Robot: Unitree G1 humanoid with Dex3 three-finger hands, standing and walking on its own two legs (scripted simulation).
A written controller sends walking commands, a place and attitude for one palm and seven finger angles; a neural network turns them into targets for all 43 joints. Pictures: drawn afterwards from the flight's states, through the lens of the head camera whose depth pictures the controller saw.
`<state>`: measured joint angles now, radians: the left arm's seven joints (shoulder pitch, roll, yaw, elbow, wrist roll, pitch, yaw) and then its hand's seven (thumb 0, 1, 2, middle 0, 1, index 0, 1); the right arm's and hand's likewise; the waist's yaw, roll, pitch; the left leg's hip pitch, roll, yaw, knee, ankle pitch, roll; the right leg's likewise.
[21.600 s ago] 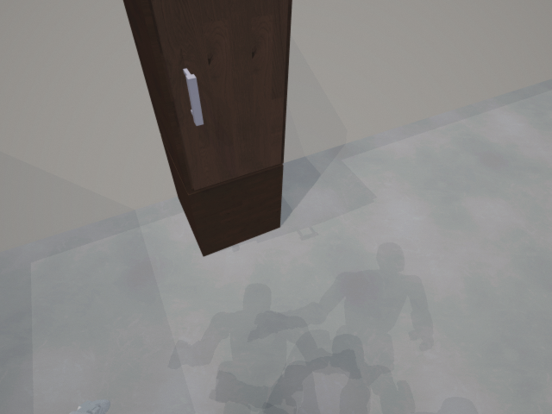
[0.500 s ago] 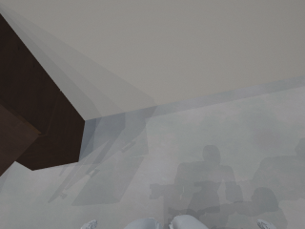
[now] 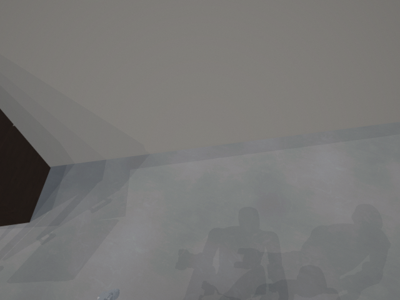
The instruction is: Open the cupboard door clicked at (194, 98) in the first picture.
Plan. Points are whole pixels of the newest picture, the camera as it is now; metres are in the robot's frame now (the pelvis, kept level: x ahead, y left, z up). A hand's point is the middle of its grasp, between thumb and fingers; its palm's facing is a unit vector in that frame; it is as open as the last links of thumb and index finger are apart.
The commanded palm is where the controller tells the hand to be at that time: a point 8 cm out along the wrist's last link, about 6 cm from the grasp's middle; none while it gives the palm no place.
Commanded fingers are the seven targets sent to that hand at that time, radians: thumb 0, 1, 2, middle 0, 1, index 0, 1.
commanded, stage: relax the arm and regain balance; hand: left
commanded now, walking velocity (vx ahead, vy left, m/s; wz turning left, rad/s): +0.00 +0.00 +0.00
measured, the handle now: out of the picture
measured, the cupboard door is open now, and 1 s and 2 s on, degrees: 56 56 56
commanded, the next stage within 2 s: stand and wait in 1.02 s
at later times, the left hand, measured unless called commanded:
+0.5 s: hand out of the picture +0.07 +0.07 -0.15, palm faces +0.14 -0.97 -0.22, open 16.2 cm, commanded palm none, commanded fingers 0.00 -0.50 0.30 -0.15 -0.30 -0.15 -0.30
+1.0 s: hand out of the picture +0.06 +0.00 -0.15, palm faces +0.11 -0.98 -0.15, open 16.2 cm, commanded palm none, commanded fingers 0.00 -0.50 0.30 -0.15 -0.30 -0.15 -0.30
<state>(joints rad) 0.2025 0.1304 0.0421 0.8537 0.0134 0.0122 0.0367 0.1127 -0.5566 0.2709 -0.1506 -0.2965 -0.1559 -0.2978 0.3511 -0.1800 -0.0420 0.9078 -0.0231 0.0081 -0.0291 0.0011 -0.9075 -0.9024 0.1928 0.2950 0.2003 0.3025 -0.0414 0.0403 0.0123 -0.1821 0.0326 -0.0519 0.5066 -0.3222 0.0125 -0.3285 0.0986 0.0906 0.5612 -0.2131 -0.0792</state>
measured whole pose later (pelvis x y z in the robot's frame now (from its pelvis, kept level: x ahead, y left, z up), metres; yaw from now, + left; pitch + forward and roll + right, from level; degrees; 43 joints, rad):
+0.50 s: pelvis -0.04 -0.11 -0.01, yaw -1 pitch -2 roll +4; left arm 0.16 0.12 0.10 0.90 -0.03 0.04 0.03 0.08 -0.49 0.30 -0.15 -0.30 -0.16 -0.30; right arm 0.52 -0.14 -0.05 1.09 -0.05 0.06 -0.06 0.00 -0.90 -0.90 0.20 0.30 0.20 0.30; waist -0.03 0.02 0.05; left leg -0.23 -0.02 0.04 0.55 -0.28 -0.03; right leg -0.33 0.04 0.10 0.76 -0.28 -0.06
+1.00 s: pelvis -0.05 -0.16 +0.01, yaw -1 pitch -1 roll -1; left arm 0.15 0.10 0.08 0.97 -0.02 -0.01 0.05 0.13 -0.49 0.30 -0.15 -0.30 -0.16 -0.30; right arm 0.32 -0.14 -0.03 1.04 -0.02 0.00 -0.05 0.00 -0.92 -0.90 0.19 0.30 0.20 0.30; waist -0.02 0.01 0.01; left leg -0.13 0.03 -0.03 0.40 -0.26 -0.01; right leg -0.14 0.17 0.07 0.25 -0.09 -0.12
